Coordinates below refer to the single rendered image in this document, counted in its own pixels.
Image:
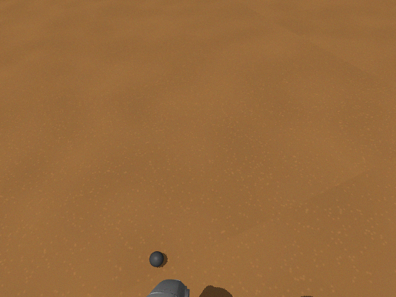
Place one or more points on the ball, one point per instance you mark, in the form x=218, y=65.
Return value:
x=156, y=259

